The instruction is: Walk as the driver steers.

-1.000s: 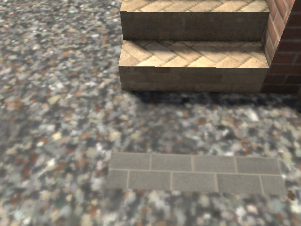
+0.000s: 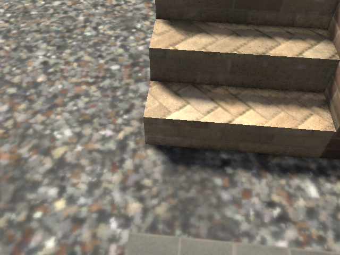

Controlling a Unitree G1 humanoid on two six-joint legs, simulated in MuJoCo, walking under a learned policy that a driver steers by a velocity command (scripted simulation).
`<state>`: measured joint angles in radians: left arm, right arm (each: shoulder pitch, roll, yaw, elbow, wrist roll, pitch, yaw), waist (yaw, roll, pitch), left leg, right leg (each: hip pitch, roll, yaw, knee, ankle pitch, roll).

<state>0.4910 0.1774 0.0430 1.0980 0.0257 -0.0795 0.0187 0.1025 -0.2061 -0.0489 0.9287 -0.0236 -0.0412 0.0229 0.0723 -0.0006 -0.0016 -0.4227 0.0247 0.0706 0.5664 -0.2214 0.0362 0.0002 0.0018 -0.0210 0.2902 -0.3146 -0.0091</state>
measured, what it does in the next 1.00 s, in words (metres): steps on the spot, turning right: left foot, then right foot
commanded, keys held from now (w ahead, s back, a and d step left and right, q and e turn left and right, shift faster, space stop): no key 0.02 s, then e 0.66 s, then no key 0.32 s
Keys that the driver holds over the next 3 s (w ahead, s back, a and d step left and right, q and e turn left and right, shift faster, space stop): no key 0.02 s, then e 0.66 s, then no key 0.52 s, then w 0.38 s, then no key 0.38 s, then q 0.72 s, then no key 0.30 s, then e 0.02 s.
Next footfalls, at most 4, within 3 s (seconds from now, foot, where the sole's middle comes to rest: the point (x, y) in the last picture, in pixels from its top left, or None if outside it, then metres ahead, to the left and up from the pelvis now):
0.04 left None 0.13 0.11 -0.78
0.52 right None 0.15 -0.09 -0.78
1.00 left None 0.17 0.10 -0.78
1.88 left None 0.44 -0.09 -0.78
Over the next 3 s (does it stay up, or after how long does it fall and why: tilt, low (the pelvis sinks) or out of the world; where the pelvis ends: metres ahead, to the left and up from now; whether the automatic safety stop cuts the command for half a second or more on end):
stays up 0.32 -0.08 0.00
